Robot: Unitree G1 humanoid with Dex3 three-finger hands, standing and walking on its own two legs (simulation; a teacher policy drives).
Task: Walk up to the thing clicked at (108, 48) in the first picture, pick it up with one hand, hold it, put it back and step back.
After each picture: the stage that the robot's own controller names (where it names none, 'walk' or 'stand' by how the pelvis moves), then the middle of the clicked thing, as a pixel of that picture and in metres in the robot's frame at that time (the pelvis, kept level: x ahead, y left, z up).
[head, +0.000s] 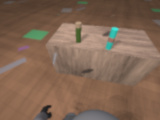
stand; (111, 39) +0.87 -0.18 +0.00
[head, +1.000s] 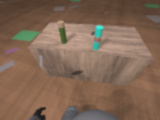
walk; (97, 38) +0.78 +0.01 +0.03
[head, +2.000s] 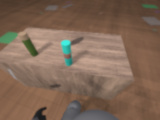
walk; (67, 54) +0.50 +0.26 +0.01
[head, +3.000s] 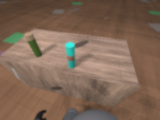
stand; (71, 56) +0.49 +0.20 +0.03
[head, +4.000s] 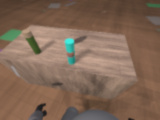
stand; (70, 53) +0.52 +0.20 +0.01
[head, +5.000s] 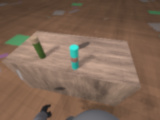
stand; (74, 58) +0.51 +0.17 +0.00
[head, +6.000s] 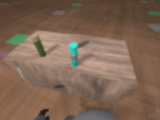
stand; (74, 56) +0.54 +0.18 +0.00
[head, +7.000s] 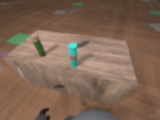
stand; (73, 56) +0.54 +0.19 +0.00
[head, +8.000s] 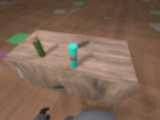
stand; (73, 57) +0.53 +0.18 -0.01
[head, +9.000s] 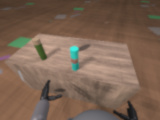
rise first; (74, 59) +0.52 +0.18 +0.00
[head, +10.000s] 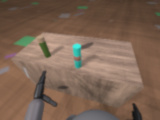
go down; (77, 57) +0.54 +0.17 +0.00
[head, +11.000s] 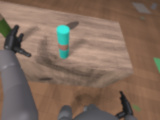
go down; (63, 44) +0.51 +0.16 +0.05
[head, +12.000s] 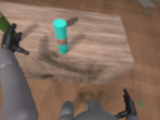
approach; (62, 39) +0.55 +0.17 +0.07
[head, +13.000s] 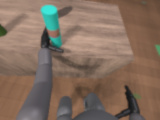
close; (54, 31) +0.56 +0.18 +0.10
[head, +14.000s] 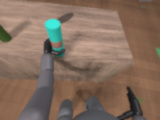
lift; (57, 41) +0.50 +0.17 +0.09
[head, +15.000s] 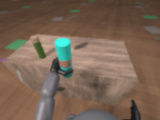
lift; (65, 61) +0.32 +0.16 +0.20
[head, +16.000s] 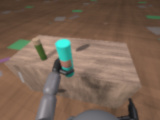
hold; (66, 61) +0.33 +0.16 +0.19
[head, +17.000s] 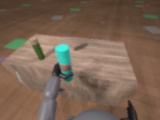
hold; (65, 65) +0.32 +0.17 +0.15
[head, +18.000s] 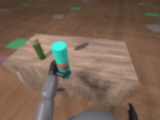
hold; (63, 63) +0.32 +0.18 +0.17
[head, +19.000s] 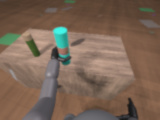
crouch; (63, 49) +0.42 +0.18 +0.18
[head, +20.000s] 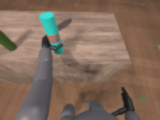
lower; (54, 37) +0.53 +0.18 +0.12
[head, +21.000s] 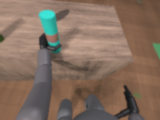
lower; (52, 36) +0.53 +0.18 +0.10
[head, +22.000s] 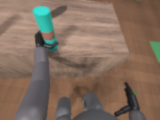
lower; (48, 33) +0.54 +0.18 +0.10
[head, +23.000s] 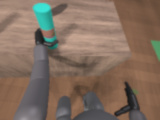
lower; (48, 31) +0.55 +0.18 +0.10
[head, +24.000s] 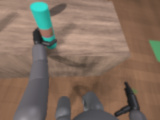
lower; (46, 30) +0.55 +0.19 +0.11
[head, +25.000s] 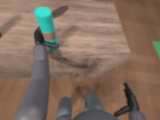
open; (49, 33) +0.55 +0.18 +0.10
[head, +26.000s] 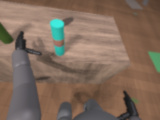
sink last; (58, 40) +0.53 +0.17 +0.08
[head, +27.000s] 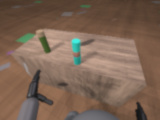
sink last; (76, 53) +0.55 +0.18 +0.05
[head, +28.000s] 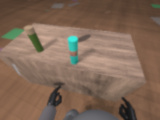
stand; (73, 51) +0.52 +0.17 +0.06
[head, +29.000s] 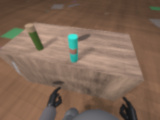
stand; (73, 49) +0.54 +0.18 +0.06
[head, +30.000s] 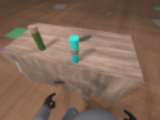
stand; (74, 50) +0.53 +0.17 +0.05
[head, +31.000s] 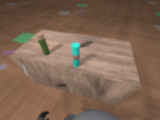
stand; (76, 56) +0.55 +0.17 +0.00
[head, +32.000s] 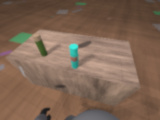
stand; (74, 57) +0.52 +0.17 +0.00
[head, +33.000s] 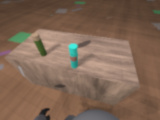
stand; (73, 57) +0.52 +0.18 +0.00
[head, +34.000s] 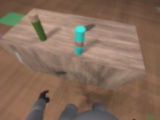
walk; (79, 42) +0.58 +0.13 +0.02
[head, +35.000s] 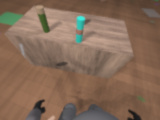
walk; (79, 31) +0.76 +0.18 +0.01
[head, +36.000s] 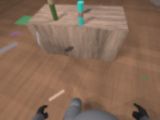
walk; (80, 14) +1.09 +0.24 +0.03
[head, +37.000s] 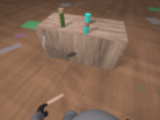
stand; (86, 24) +1.13 +0.15 +0.01
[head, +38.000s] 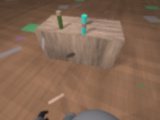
stand; (83, 25) +1.16 +0.16 +0.00
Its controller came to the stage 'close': yes
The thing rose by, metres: 0.21
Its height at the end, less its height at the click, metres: +0.00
